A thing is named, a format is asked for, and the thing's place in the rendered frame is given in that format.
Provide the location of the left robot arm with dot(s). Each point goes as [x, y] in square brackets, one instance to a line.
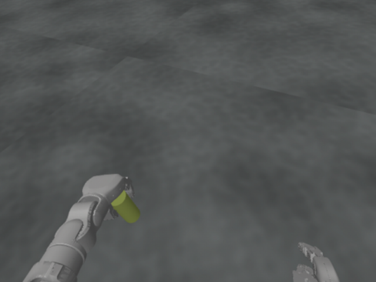
[73, 240]

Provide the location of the left robot hand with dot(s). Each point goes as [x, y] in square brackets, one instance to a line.
[110, 186]

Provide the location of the can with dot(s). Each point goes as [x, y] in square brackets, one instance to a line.
[124, 205]

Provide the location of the right robot hand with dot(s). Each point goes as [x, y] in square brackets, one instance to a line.
[323, 270]

